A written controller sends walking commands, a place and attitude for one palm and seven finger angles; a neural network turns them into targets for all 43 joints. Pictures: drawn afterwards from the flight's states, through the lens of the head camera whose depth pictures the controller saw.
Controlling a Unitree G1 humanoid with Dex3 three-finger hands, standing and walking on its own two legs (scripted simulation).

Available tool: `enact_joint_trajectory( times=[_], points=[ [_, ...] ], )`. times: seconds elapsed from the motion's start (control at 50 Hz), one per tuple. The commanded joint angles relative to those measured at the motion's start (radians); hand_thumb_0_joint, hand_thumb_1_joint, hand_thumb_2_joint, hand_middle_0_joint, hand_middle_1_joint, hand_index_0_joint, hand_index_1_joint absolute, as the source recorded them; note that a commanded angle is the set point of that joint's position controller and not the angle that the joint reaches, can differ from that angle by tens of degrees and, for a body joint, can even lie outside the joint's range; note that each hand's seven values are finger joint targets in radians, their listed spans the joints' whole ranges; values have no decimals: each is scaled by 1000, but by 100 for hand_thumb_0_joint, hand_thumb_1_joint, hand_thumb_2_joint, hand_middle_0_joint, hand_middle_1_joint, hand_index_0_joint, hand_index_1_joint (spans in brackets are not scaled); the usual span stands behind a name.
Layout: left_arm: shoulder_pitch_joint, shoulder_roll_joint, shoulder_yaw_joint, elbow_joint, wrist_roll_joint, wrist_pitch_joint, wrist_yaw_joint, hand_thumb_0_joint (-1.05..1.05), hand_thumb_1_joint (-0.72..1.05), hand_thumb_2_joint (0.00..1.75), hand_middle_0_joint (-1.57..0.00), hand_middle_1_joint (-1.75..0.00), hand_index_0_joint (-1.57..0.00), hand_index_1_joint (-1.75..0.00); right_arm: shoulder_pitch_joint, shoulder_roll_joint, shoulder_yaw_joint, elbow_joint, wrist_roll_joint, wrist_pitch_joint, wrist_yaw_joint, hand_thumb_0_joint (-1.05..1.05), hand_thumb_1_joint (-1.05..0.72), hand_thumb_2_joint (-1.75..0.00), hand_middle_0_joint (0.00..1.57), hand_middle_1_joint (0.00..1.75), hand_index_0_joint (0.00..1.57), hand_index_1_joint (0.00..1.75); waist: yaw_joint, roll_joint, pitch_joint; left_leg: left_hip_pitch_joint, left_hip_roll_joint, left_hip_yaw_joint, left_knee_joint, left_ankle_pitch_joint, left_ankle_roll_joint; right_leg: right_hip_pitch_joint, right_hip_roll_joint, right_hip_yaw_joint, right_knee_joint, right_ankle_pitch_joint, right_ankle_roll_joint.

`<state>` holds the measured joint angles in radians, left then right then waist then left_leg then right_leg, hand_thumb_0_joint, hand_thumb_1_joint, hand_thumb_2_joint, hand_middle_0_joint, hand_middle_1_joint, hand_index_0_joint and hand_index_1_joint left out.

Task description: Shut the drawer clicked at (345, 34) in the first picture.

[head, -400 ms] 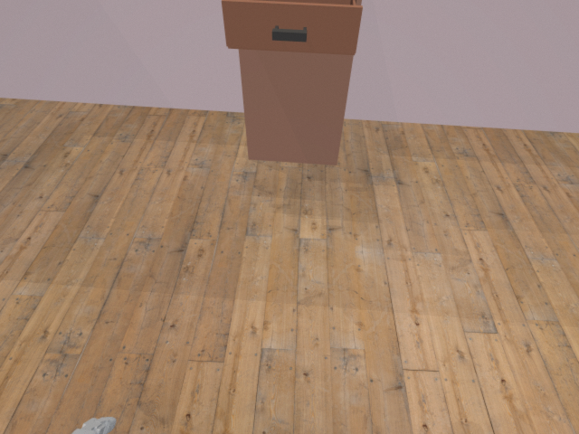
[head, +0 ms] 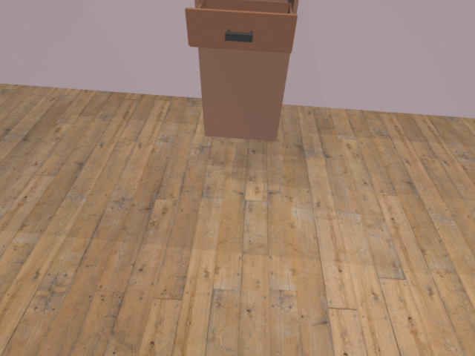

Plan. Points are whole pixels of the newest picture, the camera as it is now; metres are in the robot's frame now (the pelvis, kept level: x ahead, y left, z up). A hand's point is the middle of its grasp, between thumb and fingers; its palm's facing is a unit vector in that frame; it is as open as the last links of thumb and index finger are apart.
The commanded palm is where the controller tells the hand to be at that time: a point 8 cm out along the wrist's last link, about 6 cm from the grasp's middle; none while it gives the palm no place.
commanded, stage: stand and wait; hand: left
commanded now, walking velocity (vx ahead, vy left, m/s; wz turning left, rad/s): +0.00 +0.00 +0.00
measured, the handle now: (239, 34) +1.25 +0.07 +0.03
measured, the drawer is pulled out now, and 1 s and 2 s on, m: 0.30 0.30 0.30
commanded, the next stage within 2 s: look at it before walking up in 0.52 s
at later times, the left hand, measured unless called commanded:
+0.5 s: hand out of the picture +0.06 +0.24 -0.15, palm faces -0.03 -0.94 -0.34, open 7.4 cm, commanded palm none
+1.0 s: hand out of the picture +0.05 +0.23 -0.15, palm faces -0.03 -0.94 -0.33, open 7.4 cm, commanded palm none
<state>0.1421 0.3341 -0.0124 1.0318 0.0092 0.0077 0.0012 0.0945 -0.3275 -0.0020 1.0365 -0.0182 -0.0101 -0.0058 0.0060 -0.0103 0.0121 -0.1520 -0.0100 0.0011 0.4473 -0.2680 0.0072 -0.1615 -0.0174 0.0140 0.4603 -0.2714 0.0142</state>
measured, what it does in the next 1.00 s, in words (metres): stands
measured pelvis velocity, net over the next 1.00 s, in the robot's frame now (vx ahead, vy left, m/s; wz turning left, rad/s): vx -0.02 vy -0.01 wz -0.01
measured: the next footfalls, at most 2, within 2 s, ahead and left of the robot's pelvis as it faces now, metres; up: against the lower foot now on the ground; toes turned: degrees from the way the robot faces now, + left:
right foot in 1.82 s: +0.21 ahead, -0.16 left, +0.00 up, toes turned -14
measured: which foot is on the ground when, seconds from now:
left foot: down 0.00-1.00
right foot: down 0.00-1.00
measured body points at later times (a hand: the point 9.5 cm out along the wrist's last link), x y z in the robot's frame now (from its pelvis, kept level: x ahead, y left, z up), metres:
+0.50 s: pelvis -0.02 -0.01 +0.00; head -0.02 -0.01 +0.45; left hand +0.06 +0.29 -0.13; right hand +0.05 -0.31 -0.13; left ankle -0.02 +0.12 -0.74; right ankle -0.01 -0.13 -0.74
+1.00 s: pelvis -0.02 -0.01 +0.00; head -0.02 -0.01 +0.45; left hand +0.06 +0.28 -0.13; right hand +0.05 -0.31 -0.13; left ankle -0.02 +0.12 -0.74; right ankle -0.01 -0.13 -0.74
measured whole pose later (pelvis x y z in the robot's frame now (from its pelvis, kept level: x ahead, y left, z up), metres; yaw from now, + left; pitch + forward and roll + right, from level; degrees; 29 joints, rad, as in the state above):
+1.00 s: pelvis -0.02 -0.01 +0.00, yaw +0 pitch -2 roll +0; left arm 0.15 0.34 -0.01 1.09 0.01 0.00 0.00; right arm 0.13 -0.34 0.00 1.12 -0.01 -0.01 0.00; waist 0.00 0.00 0.02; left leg -0.14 0.01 0.00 0.38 -0.20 -0.01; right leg -0.16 0.00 0.01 0.40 -0.21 0.00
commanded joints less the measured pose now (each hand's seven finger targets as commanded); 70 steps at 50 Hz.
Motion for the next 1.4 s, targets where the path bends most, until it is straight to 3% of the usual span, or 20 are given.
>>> enact_joint_trajectory(
  times=[0.0, 0.2, 0.54, 0.96, 1.22, 1.26, 1.32, 1.38],
  points=[
    [-51, 210, 54, -64, 2, -28, 13, 0, 90, 90, -20, -30, -20, -30, -53, -210, -42, -59, 7, -28, -14, 0, -90, -90, 20, 30, 20, 30, -3, 11, -68, 20, 120, -89, -77, 261, 34, 21, -96, 72, -65, 242, -45],
    [-49, 219, 50, -26, 1, -30, 10, 0, 90, 90, -20, -30, -20, -30, -33, -217, -35, -16, 9, -25, -10, 0, -90, -90, 20, 30, 20, 30, -2, -1, -39, 0, 120, -96, -108, 171, 28, 12, -101, 90, -108, 167, -47],
    [-50, 213, 48, -13, 3, -31, 8, 0, 90, 90, -20, -30, -20, -30, -13, -214, -33, 10, 9, -26, -6, 0, -90, -90, 20, 30, 20, 30, -3, 2, -16, -10, 122, -104, -134, 123, 23, -17, -97, 105, -138, 92, -46],
    [-39, 212, 48, -8, 2, -36, 9, 0, 90, 90, -20, -30, -20, -30, -13, -215, -32, 16, 10, -27, -7, 0, -90, -90, 20, 30, 20, 30, -4, 14, -48, 24, 129, -97, -129, 188, 18, 10, -99, 104, -136, 181, -46],
    [-40, 213, 48, -7, 3, -35, 9, 0, 90, 90, -20, -30, -20, -30, -15, -214, -30, 16, 11, -26, -6, 0, -90, -90, 20, 30, 20, 30, -3, 6, -36, 22, 130, -102, -142, 179, 19, 12, -100, 100, -149, 160, -43],
    [38, 86, 21, 28, 3, -14, 12, 0, 90, 90, -20, -30, -20, -30, 54, -85, 0, 45, 1, -7, -1, 0, -90, -90, 20, 30, 20, 30, -3, -7, -56, 31, 116, -71, -115, 42, -1, 3, -90, 100, -141, -16, -30],
    [85, 93, 32, 25, 13, 0, -2, 0, 90, 90, -20, -30, -20, -30, 94, -81, -11, 43, -7, 4, 5, 0, -90, -90, 20, 30, 20, 30, 3, -26, 71, -93, 94, -60, -97, -267, 8, -88, -75, 148, -159, -313, -54],
    [137, 83, 45, 12, 13, -5, -11, 0, 90, 90, -20, -30, -20, -30, 129, -72, -18, 28, -8, -6, 3, 0, -90, -90, 20, 30, 20, 30, 6, -37, 112, -138, 91, -50, -28, -268, 23, -108, -72, 185, -131, -332, -90]
  ],
)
